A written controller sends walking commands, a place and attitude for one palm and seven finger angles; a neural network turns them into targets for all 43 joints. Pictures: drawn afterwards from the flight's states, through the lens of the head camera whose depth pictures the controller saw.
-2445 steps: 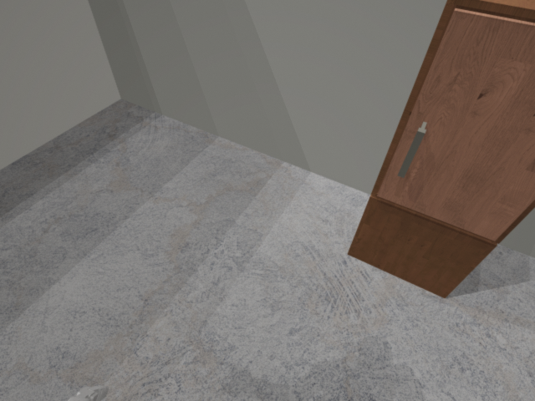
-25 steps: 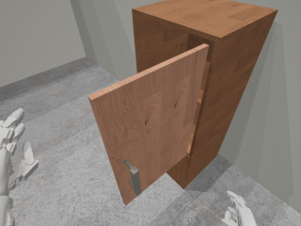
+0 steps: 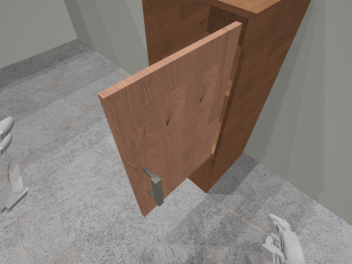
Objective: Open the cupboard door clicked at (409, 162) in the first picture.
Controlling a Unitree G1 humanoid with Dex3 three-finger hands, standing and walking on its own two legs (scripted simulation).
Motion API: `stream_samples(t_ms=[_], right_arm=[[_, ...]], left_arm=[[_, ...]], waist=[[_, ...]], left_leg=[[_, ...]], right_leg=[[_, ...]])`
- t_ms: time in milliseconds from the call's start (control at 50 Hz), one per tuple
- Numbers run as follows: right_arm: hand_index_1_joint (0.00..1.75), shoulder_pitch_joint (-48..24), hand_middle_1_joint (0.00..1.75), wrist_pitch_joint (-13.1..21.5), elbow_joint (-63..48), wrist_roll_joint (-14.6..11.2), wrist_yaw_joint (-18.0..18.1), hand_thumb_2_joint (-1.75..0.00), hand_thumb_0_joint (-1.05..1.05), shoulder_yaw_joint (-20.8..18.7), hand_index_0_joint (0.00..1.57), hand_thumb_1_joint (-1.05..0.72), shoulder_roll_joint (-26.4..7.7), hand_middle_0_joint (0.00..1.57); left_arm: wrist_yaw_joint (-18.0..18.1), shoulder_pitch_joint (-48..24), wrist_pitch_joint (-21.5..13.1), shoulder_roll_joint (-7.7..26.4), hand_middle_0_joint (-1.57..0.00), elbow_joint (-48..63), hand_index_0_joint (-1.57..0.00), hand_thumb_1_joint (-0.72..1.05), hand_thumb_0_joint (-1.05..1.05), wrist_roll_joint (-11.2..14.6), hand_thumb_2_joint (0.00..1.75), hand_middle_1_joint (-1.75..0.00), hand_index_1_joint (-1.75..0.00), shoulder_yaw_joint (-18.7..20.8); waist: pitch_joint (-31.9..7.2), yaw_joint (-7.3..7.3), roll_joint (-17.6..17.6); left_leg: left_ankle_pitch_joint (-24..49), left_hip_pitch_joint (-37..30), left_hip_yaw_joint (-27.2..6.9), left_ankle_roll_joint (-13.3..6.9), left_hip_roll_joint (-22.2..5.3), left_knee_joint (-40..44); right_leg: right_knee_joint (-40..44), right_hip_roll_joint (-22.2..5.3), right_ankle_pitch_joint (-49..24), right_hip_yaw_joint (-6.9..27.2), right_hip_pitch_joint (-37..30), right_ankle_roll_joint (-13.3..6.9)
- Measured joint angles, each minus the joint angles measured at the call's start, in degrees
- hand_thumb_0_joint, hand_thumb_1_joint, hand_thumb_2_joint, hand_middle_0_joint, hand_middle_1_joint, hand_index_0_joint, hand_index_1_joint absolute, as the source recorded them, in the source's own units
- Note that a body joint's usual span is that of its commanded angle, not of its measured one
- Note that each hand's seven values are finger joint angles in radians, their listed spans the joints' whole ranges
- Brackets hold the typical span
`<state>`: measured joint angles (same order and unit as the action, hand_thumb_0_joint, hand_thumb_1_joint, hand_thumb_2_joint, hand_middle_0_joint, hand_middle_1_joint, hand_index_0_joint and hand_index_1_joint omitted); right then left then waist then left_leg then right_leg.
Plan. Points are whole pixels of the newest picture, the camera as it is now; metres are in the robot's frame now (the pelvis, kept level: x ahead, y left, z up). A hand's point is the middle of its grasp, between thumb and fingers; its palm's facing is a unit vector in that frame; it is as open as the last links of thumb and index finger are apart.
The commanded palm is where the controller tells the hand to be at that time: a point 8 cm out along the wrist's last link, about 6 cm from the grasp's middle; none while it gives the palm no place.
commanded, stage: step back with the hand held close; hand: left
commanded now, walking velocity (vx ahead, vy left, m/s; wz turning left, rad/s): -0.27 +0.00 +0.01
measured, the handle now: (153, 187) +0.33 +0.09 -0.11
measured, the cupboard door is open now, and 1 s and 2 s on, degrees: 88 88 88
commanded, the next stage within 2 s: stop stepping back and stand still in 0.90 s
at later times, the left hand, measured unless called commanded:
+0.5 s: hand out of the picture +0.10 +0.27 +0.16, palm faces +0.49 -0.72 -0.50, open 7.4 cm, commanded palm +0.04 +0.30 +0.17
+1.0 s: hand out of the picture +0.05 +0.24 +0.17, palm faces +0.39 -0.81 -0.45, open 7.4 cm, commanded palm -0.03 +0.28 +0.17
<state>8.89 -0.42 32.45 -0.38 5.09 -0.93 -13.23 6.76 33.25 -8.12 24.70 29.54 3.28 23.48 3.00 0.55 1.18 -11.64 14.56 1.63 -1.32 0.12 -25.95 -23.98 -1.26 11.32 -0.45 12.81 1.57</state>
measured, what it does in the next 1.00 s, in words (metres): walks backwards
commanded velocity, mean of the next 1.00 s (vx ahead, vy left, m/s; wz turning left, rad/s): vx -0.34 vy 0.00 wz -0.04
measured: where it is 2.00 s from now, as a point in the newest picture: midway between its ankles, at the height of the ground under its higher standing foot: outside the picture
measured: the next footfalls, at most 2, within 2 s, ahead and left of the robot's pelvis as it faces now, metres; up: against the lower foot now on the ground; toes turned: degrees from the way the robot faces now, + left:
right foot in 1.02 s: -0.27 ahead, -0.13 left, +0.00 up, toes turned -2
left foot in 1.24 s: -0.13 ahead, +0.06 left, +0.00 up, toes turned +1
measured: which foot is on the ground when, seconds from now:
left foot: down 0.00-1.00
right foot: down 0.00-0.64, up 0.66-1.00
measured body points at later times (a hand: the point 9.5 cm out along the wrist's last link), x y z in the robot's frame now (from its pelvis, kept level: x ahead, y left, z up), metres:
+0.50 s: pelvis -0.08 -0.01 -0.02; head -0.05 +0.01 +0.43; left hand +0.07 +0.31 +0.19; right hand +0.11 -0.23 -0.09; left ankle +0.02 +0.10 -0.74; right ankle +0.01 -0.13 -0.74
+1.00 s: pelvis -0.17 -0.02 -0.01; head -0.11 +0.01 +0.44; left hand +0.02 +0.28 +0.19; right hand +0.05 -0.22 -0.08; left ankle -0.01 +0.09 -0.74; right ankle -0.34 -0.13 -0.72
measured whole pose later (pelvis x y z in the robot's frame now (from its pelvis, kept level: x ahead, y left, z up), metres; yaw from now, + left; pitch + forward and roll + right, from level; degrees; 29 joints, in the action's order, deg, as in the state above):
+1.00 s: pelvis -0.17 -0.02 -0.01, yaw +0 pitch +7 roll -3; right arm 4.3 7.8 36.3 2.8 1.2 1.3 -7.4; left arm 8.3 28.5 -12.1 27.0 35.0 4.2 25.9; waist -0.3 1.5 -2.2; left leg 7.8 29.8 3.1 -1.0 -3.8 -14.9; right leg -29.7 4.1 26.2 -0.8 6.6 -1.1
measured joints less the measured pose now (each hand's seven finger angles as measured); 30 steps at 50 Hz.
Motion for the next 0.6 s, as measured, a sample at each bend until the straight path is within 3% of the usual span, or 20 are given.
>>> stream_samples(t_ms=[300, 380, 460, 540, 600], right_arm=[[0.30, 1.4, 0.30, 2.3, -0.9, 0.0, -0.6, -0.90, 0.01, 1.2, 0.20, -0.91, 0.7, 0.21], [0.30, 2.5, 0.30, 3.4, -0.3, 0.3, -0.6, -0.90, 0.01, 1.1, 0.20, -0.91, 0.8, 0.21], [0.30, 3.1, 0.30, 4.4, 0.2, 0.5, -0.8, -0.90, 0.01, 1.0, 0.20, -0.90, 1.0, 0.21], [0.30, 2.4, 0.30, 4.3, 1.7, 0.5, -1.5, -0.90, 0.01, 0.2, 0.20, -0.90, 0.4, 0.21], [0.30, 1.9, 0.30, 3.5, 3.1, 0.4, -1.7, -0.90, 0.01, -0.4, 0.20, -0.91, -0.2, 0.21]], left_arm=[[1.2, -1.5, -2.4, -2.3, -0.21, -0.4, -0.21, 0.89, 0.01, -2.1, 0.90, -0.30, -0.30, 0.3], [1.4, -2.6, -3.4, -1.8, -0.21, 0.8, -0.21, 0.89, 0.01, -2.6, 0.90, -0.30, -0.30, 1.0], [1.7, -2.8, -4.7, -0.3, -0.21, 2.1, -0.21, 0.88, 0.01, -2.6, 0.90, -0.30, -0.30, 2.7], [2.1, -1.5, -5.7, -0.9, -0.21, 2.3, -0.21, 0.88, 0.01, -2.3, 0.90, -0.30, -0.30, 2.9], [2.5, -1.4, -5.1, -1.7, -0.21, 2.2, -0.21, 0.88, 0.01, -1.9, 0.90, -0.30, -0.30, 1.3]], waist=[[0.1, 0.18, -0.5], [0.5, -0.27, -0.9], [1.1, -0.76, -1.6], [0.4, 0.02, -1.1], [-0.5, -0.02, -1.0]], left_leg=[[1.0, 7.0, -1.1, -0.8, -0.4, -6.2], [0.6, 8.7, -2.4, -0.8, -0.4, -7.3], [1.1, 10.3, -2.6, -0.4, -0.3, -8.5], [-7.2, 12.8, -2.8, 0.3, -0.2, -13.0], [-8.5, 11.4, -1.8, 1.2, 0.4, -14.0]], right_leg=[[-4.3, 0.7, -1.8, -0.6, 5.6, 0.2], [-6.0, 2.1, 0.7, 0.3, 6.8, 0.0], [-7.0, 2.7, -2.4, 1.1, 7.7, -0.5], [-7.1, 3.0, -2.3, 1.3, 8.8, -0.8], [-6.5, 2.7, -3.2, 1.6, 9.5, -0.3]])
